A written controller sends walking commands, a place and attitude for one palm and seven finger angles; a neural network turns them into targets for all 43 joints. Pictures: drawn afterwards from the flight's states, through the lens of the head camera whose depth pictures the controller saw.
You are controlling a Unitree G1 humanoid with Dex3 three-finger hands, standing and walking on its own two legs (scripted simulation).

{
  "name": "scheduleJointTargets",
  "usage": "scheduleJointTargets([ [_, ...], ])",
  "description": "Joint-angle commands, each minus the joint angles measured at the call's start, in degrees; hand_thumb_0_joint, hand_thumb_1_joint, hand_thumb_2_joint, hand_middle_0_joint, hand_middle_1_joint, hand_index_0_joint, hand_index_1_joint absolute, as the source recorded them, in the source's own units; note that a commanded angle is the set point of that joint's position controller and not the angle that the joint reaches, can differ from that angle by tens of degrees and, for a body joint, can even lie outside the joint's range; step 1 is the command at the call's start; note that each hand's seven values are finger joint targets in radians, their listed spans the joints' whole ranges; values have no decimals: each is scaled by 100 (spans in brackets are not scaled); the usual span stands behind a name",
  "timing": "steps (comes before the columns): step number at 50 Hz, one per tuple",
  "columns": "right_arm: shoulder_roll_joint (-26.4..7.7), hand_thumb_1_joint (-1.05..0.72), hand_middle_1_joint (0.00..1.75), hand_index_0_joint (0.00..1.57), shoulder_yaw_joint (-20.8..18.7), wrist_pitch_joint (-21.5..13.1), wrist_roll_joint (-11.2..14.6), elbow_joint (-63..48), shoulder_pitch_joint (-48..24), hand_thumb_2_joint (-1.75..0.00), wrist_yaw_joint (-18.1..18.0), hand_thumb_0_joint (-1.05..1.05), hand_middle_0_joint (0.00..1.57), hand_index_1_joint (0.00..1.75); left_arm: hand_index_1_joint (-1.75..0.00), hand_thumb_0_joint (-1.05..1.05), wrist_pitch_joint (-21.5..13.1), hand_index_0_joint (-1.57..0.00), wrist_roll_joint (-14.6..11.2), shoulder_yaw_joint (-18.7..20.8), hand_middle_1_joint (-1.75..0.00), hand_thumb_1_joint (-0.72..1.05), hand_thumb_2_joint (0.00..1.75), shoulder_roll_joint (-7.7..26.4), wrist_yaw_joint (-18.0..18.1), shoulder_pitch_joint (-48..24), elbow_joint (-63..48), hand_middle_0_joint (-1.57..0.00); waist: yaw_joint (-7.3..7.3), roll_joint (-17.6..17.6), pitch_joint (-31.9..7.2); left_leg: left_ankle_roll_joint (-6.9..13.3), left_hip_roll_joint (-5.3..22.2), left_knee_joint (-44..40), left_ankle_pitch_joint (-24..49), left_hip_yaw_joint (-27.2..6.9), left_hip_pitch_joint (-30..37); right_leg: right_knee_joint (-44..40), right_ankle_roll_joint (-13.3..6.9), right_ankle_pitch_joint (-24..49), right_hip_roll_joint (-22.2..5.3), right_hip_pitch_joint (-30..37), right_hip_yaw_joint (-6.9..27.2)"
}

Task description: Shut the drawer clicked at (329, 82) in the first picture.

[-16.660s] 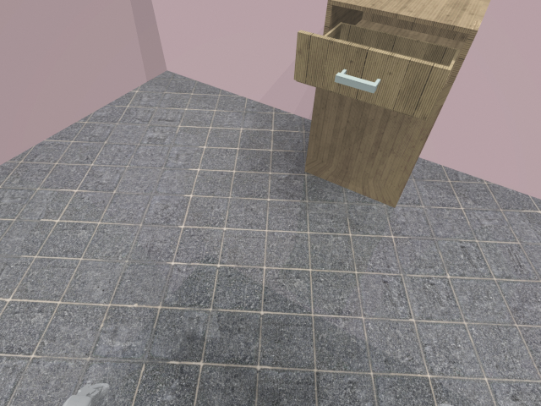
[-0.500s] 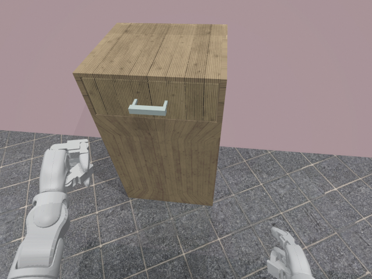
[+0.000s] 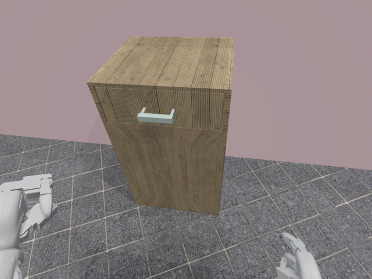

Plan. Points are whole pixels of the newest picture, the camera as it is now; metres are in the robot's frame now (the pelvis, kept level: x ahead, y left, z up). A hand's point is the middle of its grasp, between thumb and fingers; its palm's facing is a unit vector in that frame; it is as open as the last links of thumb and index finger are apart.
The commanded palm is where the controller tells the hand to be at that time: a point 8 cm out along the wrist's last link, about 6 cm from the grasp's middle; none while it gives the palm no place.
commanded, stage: draw the hand back to the body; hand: left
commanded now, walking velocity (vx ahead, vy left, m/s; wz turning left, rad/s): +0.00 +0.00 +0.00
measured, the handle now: (156, 114) +0.65 +0.20 -0.02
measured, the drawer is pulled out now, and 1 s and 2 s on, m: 0.00 0.00 0.00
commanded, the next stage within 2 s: step back with the hand held close in 0.02 s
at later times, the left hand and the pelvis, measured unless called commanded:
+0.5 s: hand (51, 209) +0.18 +0.25 +0.15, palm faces +0.25 -0.82 -0.52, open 3.3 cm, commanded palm +0.12 +0.30 +0.17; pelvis -0.02 +0.02 +0.00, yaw -1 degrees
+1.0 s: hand out of the picture +0.08 +0.27 +0.16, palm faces +0.36 -0.78 -0.52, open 3.3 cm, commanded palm +0.01 +0.31 +0.17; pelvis -0.10 +0.03 -0.01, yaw +4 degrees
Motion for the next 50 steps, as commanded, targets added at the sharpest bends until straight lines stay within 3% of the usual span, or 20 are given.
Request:
scheduleJointTargets([
  [1, -520, -90, 30, 20, -177, -378, -6, -915, -773, -90, -118, 0, 20, 30, -160, 0, -358, -140, -3, 589, -160, 90, 90, 1015, 145, -793, -1100, -140, -63, -433, -334, 297, -132, -218, 569, 59, 817, -531, 10, 671, -60, -962, 120],
  [4, -488, -90, 30, 20, -138, -455, -26, -915, -806, -90, -125, 0, 20, 30, -160, 0, -353, -140, 11, 602, -160, 90, 90, 1059, 177, -665, -1305, -140, -9, -42, -514, 274, -145, -174, 871, 69, 860, -439, -11, 1081, -79, -774, 147],
  [7, -498, -90, 30, 20, -141, -495, -39, -904, -848, -90, -120, 0, 20, 30, -160, 0, -319, -140, 14, 660, -160, 90, 90, 1110, 184, -548, -1334, -140, 12, -237, -462, 260, -141, -129, 1093, 70, 801, -454, -14, 1370, -50, -728, 153],
  [8, -595, -90, 30, 20, -159, -288, -10, -1075, -787, -90, -68, 0, 20, 30, -160, 0, -501, -140, 28, 1286, -160, 90, 90, 1705, 194, -903, -1677, -140, -285, -431, 106, 354, -66, 158, 962, -24, 371, -672, 73, 1727, -386, -1511, 498],
  [9, -470, -90, 30, 20, -162, -155, -33, -960, -773, -90, -47, 0, 20, 30, -160, 0, -482, -140, 25, 1036, -160, 90, 90, 1309, 145, -324, -1081, -140, -289, -658, 90, 342, -62, 251, 1019, -49, 266, -587, 77, 1781, -501, -1533, 339],
  [10, -477, -90, 30, 20, -180, -74, -26, -1014, -801, -90, -19, 0, 20, 30, -160, 0, -467, -140, 39, 868, -160, 90, 90, 1169, 116, -195, -1032, -140, -288, -668, 70, 331, -43, 271, 1122, -23, 257, -545, 115, 1874, -529, -1569, 338],
  [11, -486, -90, 30, 20, -196, -4, -21, -1041, -777, -90, -11, 0, 20, 30, -160, 0, -478, -140, 43, 831, -160, 90, 90, 1125, 103, -147, -1033, -140, -318, -665, 15, 320, -20, 269, 1191, -10, 239, -497, 131, 1870, -529, -1596, 299],
  [14, -533, -90, 30, 20, -275, 121, -11, -1142, -674, -90, -5, 0, 20, 30, -160, 0, -605, -140, 22, 872, -160, 90, 90, 1125, 96, 223, -1194, -140, -336, -148, -541, 327, 28, 141, 1800, -25, 352, -172, 130, 2019, -461, -1334, 165],
  [18, -510, -90, 30, 20, -338, 278, 42, -1311, -691, -90, -23, 0, 20, 30, -160, 0, -629, -140, -61, 1079, -160, 90, 90, 1290, 108, 594, -1416, -140, -305, -316, -1200, 338, 116, 190, 2791, -47, 549, 144, 192, 2553, -379, -1092, 83],
  [21, -524, -90, 30, 20, -375, 347, 70, -1411, -667, -90, -41, 0, 20, 30, -160, 0, -642, -140, -100, 1140, -160, 90, 90, 1371, 139, 650, -1578, -140, -308, -450, -1298, 324, 143, 171, 2890, -92, 453, 251, 210, 2533, -328, -1078, 63],
  [22, -553, -90, 30, 20, -383, 350, 66, -1434, -690, -90, -58, 0, 20, 30, -160, 0, -652, -140, -99, 1173, -160, 90, 90, 1438, 152, 636, -1650, -140, -287, -292, -1312, 328, 138, 119, 2865, -113, 412, 276, 203, 2409, -308, -1082, 60],
  [26, -559, -90, 30, 20, -408, 334, 82, -1443, -625, -90, -65, 0, 20, 30, -160, 0, -698, -140, -86, 1135, -160, 90, 90, 1388, 207, 691, -1586, -140, -316, -197, -1084, 333, 219, -80, 2243, -227, 106, 311, 206, 1693, -223, -1257, 85],
  [32, -651, -90, 30, 20, -434, 208, 92, -1420, -598, -90, -90, 0, 20, 30, -160, 0, -891, -140, -27, 1081, -160, 90, 90, 1364, 272, 452, -1582, -140, -413, -173, -616, 368, 226, -523, -185, -435, -828, 100, 169, 442, -197, -1247, 213],
  [35, -654, -90, 30, 20, -423, 123, 105, -1411, -565, -90, -79, 0, 20, 30, -160, 0, -1002, -140, 10, 1064, -160, 90, 90, 1308, 304, 519, -1517, -140, -416, -169, -509, 401, 268, -638, -911, -558, -1134, 104, 167, -47, -140, -1262, 221],
  [41, -724, -90, 30, 20, -447, -51, 66, -1462, -566, -90, -92, 0, 20, 30, -160, 0, -1150, -140, 162, 1140, -160, 90, 90, 1298, 332, 410, -1667, -140, -383, 217, -381, 547, 504, -1058, -2228, -917, -2257, 667, 183, -526, 88, -707, 228],
  [42, -758, -90, 30, 20, -464, -89, 52, -1480, -607, -90, -101, 0, 20, 30, -160, 0, -1168, -140, 207, 1176, -160, 90, 90, 1339, 331, 359, -1746, -140, -386, 426, -389, 588, 573, -1192, -2482, -1037, -2512, 837, 184, -479, 162, -512, 235],
  [44, -685, -90, 30, 20, -459, -140, 69, -1482, -547, -90, -96, 0, 20, 30, -160, 0, -1197, -140, 204, 1276, -160, 90, 90, 1384, 340, 534, -1787, -140, -339, 314, -548, 578, 524, -1051, -2281, -952, -2537, 923, 153, -242, 171, -402, 287],
  [45, -635, -90, 30, 20, -456, -160, 80, -1470, -517, -90, -83, 0, 20, 30, -160, 0, -1215, -140, 169, 1300, -160, 90, 90, 1434, 340, 548, -1848, -140, -351, 86, -625, 512, 389, -759, -1900, -803, -2234, 702, 108, -133, 86, -645, 388],
  [47, -599, -90, 30, 20, -476, -213, 79, -1347, -434, -90, -55, 0, 20, 30, -160, 0, -1270, -140, 95, 1400, -160, 90, 90, 1557, 362, 601, -1937, -140, -406, -375, -842, 347, 127, 182, -1172, -489, -1353, 171, -21, -93, -270, -1448, 769],
  [50, -545, -90, 30, 20, -518, -192, 63, -1102, -322, -90, -21, 0, 20, 30, -160, 0, -1305, -140, 45, 1202, -160, 90, 90, 1409, 417, 426, -1886, -140, -488, -951, -598, 121, -172, 1491, -872, -264, -413, -559, -372, -1125, -956, -3146, 1271],
])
